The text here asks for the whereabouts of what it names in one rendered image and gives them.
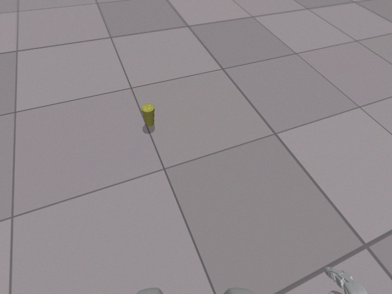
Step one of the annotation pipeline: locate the cup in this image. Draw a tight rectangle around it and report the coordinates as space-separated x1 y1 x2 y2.
141 104 154 127

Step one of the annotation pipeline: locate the right robot hand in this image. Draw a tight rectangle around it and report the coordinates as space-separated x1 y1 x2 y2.
325 267 368 294

